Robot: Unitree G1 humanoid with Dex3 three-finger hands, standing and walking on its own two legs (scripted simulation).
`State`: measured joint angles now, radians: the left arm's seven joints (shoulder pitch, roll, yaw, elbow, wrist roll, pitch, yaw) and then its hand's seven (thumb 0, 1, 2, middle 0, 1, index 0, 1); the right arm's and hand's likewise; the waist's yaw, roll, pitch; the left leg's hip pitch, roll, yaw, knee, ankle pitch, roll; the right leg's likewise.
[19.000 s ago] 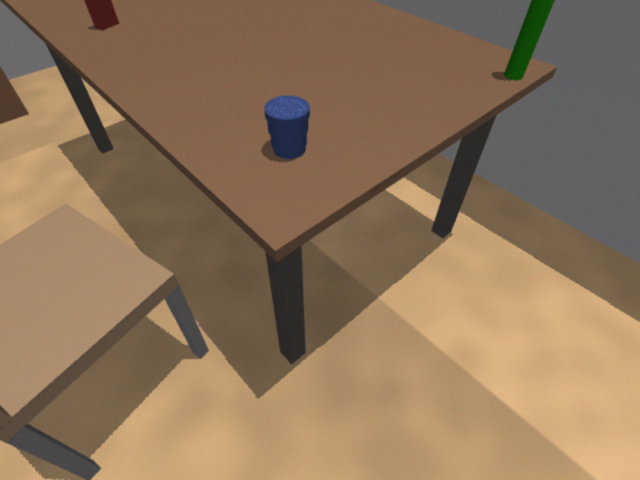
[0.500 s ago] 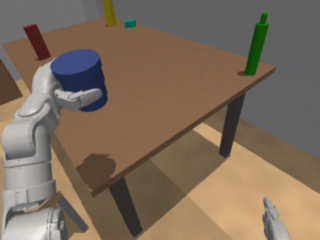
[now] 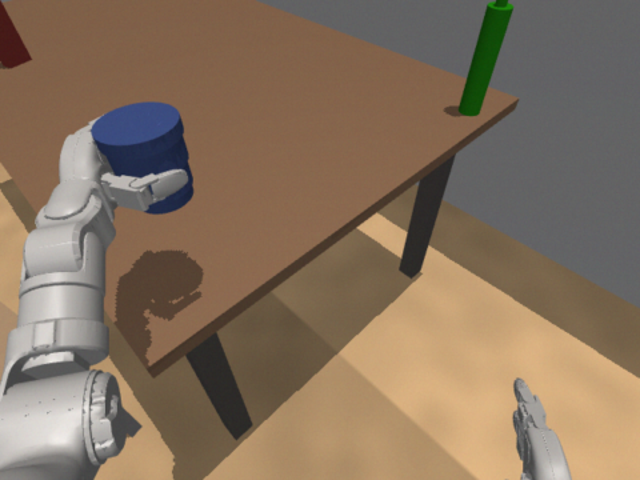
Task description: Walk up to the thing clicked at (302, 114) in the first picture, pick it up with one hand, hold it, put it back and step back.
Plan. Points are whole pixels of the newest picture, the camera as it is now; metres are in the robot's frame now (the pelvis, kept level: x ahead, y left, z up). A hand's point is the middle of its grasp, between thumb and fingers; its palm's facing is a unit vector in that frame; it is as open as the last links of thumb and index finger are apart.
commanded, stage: crouch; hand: left
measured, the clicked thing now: (152, 161) +0.44 +0.18 +0.20
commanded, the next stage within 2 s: lower in 1.04 s
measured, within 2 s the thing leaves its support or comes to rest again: rests again in 1.90 s
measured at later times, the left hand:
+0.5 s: hand (160, 164) +0.51 +0.20 +0.15, palm faces +0.17 -0.99 +0.02, open 11.4 cm
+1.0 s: hand (164, 166) +0.53 +0.21 +0.12, palm faces +0.17 -0.99 +0.01, open 11.4 cm
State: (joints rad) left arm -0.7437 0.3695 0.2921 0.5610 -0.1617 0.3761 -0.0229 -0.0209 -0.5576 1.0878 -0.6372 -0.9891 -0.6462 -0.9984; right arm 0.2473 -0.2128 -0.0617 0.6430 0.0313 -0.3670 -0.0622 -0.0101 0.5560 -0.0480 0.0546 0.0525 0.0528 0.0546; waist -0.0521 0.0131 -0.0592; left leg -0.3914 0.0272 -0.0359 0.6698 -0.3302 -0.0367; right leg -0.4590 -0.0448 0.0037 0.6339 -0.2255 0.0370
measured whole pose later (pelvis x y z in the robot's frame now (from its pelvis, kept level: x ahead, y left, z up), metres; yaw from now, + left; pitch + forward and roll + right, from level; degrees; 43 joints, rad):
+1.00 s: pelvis +0.03 +0.00 -0.02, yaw -1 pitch +13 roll -1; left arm -0.88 0.48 0.38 1.01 -0.11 -0.10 -0.08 -0.02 -0.57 1.10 -0.65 -0.98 -0.66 -0.99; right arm 0.29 -0.23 -0.04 0.35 0.01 -0.12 -0.02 -0.01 0.52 -0.06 0.06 0.05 0.05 0.05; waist -0.13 0.01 -0.10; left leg -0.61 0.05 -0.03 0.81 -0.43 -0.04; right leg -0.67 -0.02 0.01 0.75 -0.31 0.04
